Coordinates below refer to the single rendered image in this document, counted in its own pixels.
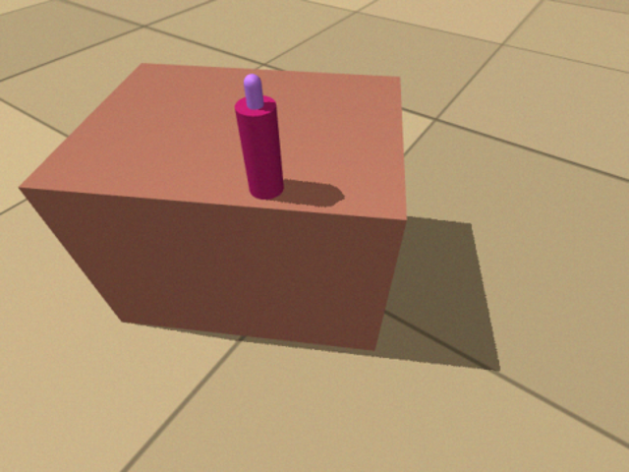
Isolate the bottle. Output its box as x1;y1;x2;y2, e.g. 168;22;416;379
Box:
235;74;284;200

